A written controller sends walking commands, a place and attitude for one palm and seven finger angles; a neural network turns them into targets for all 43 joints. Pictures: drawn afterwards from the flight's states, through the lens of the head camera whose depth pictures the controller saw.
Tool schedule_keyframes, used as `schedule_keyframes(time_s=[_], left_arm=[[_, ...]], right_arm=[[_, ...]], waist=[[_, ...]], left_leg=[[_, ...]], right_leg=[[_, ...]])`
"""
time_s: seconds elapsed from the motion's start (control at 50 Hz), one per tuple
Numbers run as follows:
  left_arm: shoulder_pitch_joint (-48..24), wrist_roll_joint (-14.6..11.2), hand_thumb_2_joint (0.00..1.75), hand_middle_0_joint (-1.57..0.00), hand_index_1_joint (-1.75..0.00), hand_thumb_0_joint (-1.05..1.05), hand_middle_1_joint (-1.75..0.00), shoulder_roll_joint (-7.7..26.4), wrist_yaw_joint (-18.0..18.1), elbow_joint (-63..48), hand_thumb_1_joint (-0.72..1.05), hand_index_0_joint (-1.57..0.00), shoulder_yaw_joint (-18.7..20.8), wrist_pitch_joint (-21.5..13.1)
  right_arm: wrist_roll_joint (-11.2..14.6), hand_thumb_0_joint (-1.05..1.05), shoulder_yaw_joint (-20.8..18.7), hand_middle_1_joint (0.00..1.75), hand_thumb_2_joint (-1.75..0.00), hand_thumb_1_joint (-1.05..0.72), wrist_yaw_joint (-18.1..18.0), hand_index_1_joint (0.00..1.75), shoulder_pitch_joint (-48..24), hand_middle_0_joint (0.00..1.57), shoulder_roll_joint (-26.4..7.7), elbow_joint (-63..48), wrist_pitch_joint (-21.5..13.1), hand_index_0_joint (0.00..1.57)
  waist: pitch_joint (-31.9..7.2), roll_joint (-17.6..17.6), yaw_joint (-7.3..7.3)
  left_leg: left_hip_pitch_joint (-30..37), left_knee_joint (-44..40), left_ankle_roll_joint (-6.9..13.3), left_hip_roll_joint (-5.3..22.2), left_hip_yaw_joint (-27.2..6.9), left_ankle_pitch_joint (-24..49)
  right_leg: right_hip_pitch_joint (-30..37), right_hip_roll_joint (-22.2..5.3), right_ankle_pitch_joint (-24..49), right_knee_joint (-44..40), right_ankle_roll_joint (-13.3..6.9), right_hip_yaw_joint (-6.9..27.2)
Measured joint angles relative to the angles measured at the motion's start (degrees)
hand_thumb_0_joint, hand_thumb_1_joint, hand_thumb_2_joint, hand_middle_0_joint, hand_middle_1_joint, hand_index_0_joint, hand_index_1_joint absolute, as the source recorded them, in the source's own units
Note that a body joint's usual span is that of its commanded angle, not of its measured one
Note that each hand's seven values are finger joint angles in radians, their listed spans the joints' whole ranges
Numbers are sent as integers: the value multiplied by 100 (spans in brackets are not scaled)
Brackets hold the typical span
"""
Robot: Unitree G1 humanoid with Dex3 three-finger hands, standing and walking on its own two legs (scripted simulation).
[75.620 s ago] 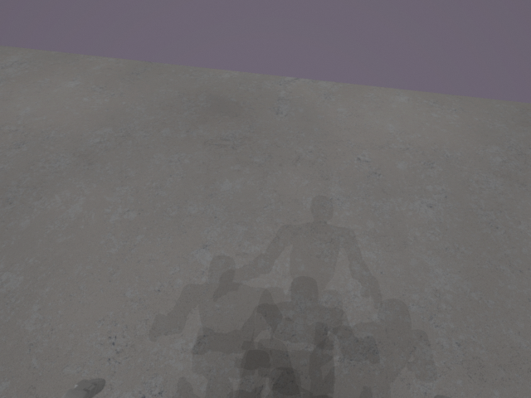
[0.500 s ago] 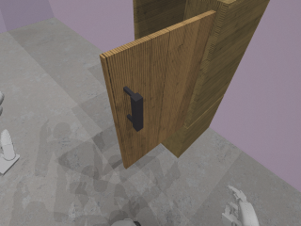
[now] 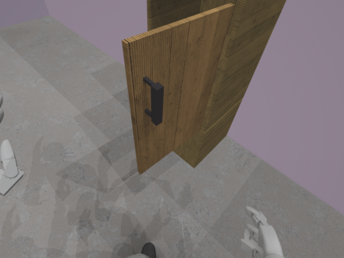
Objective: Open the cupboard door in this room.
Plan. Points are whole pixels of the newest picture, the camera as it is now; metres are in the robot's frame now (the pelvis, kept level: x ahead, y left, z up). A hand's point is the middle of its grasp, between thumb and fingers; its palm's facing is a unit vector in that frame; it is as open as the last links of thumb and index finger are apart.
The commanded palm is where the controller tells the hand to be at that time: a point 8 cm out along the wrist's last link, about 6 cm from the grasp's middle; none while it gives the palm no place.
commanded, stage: stop stepping back and stand still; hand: left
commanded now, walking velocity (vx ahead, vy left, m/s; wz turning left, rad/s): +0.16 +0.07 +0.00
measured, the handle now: (152, 101) +0.49 +0.11 +0.08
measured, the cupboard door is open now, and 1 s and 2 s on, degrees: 86 86 86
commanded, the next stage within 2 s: let the arm hang, fingers relaxed in 0.70 s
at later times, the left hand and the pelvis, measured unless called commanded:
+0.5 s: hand out of the picture +0.13 +0.27 +0.17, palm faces +0.44 -0.79 -0.42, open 7.4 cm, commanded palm +0.08 +0.31 +0.18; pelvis -0.06 +0.01 +0.00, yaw +0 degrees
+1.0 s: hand out of the picture +0.07 +0.24 -0.11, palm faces +0.05 -0.94 -0.33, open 7.4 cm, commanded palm none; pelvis -0.07 +0.02 -0.01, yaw +2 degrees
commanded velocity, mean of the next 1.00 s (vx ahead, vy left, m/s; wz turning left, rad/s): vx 0.09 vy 0.00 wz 0.00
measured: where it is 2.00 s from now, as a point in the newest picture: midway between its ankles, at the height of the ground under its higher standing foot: outside the picture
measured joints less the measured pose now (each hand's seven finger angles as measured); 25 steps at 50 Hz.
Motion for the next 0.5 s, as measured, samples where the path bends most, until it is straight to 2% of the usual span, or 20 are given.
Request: schedule_keyframes(time_s=[0.02,0.06,0.1,0.12,0.16,0.2,0.24,0.28,0.32,0.36,0.4,0.42,0.46,0.5], left_arm=[[-16,-3,90,-20,-30,1,-30,21,-27,22,89,-20,3,-52],[-95,25,90,-21,-30,1,-30,-53,-101,159,89,-20,-171,-69],[-46,53,90,-21,-30,1,-30,-24,-164,202,89,-21,-238,19],[11,50,90,-21,-30,1,-30,-1,-180,198,89,-21,-219,81],[-54,30,90,-21,-30,1,-30,58,-191,296,89,-21,-158,195],[-133,9,90,-21,-30,1,-30,71,-169,449,88,-21,-81,278],[-117,25,90,-21,-30,1,-30,51,-123,523,89,-21,-22,348],[-12,55,90,-21,-30,1,-30,16,-82,499,89,-21,-10,376],[164,96,90,-21,-30,1,-30,-7,-96,392,89,-21,-51,368],[393,112,90,-21,-30,1,-30,-5,-114,215,89,-21,-83,312],[492,147,90,-21,-30,1,-30,-88,-109,185,89,-21,-143,225],[452,175,90,-21,-30,1,-30,-140,-96,243,89,-21,-178,190],[251,230,90,-21,-30,1,-30,-245,-48,467,89,-21,-235,137],[-30,248,90,-21,-30,1,-30,-358,1,679,88,-21,-278,139]], right_arm=[[0,2,14,30,-90,-90,-6,30,-99,20,-31,3,39,20],[12,1,6,30,-90,-90,-55,30,-184,20,-146,148,110,20],[83,2,21,30,-90,-90,-117,30,-51,20,-182,222,169,20],[113,2,40,30,-90,-90,-159,30,51,20,-207,210,190,20],[167,2,23,30,-90,-90,-250,30,171,20,-206,208,184,20],[158,2,14,30,-90,-90,-284,30,228,20,-197,211,117,20],[107,2,7,30,-90,-90,-286,30,295,20,-181,186,32,20],[89,2,-4,30,-90,-90,-263,30,397,20,-179,110,-4,20],[86,2,-35,30,-90,-90,-227,30,488,20,-222,41,22,20],[83,2,-66,30,-90,-90,-191,30,550,20,-266,99,88,20],[75,2,-99,30,-90,-90,-191,30,628,20,-326,255,146,20],[78,2,-115,30,-90,-90,-212,30,678,20,-355,330,158,20],[92,2,-140,30,-90,-90,-284,30,773,20,-421,441,139,20],[109,2,-180,30,-90,-90,-351,30,835,20,-526,470,68,20]], waist=[[51,-21,53],[179,189,47],[124,150,-6],[66,129,-57],[81,-18,-199],[135,-140,-247],[142,-168,-313],[120,-134,-390],[125,-37,-465],[82,-53,-362],[-40,-67,-228],[-100,-72,-181],[-188,-45,-153],[-210,101,-192]], left_leg=[[-188,311,-85,6,60,-222],[-305,1190,-235,24,-176,-1141],[-86,1651,-244,-107,-298,-1473],[173,1495,-222,-140,-322,-1220],[399,1206,79,-298,-315,-1148],[533,958,183,-370,-237,-1021],[669,567,120,-384,-218,-797],[717,281,17,-396,-269,-761],[591,414,-92,-385,-347,-1184],[279,1363,-203,-395,-418,-1665],[143,2243,-232,-347,-456,-1975],[218,2340,-211,-297,-439,-2072],[596,1922,-132,-172,-389,-2142],[1026,1224,-48,-43,-457,-2011]], right_leg=[[23,-62,287,-232,-16,86],[-1,47,404,-80,142,126],[-5,15,328,79,251,188],[-14,8,268,171,283,205],[-56,-113,156,396,331,195],[-156,-160,81,551,327,274],[-289,-94,-177,664,257,268],[-266,-10,-161,368,167,124],[-196,22,438,-2,45,28],[-246,-3,920,-82,-31,34],[-308,-13,903,-17,-17,105],[-322,-30,854,16,7,121],[-341,-71,756,125,59,81],[-401,-66,616,352,113,-61]])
